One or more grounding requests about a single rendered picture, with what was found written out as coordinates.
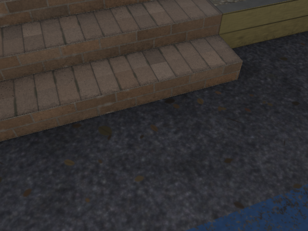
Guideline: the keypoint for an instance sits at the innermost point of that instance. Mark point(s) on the stairs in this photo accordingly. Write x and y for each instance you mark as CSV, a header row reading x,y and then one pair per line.
x,y
63,61

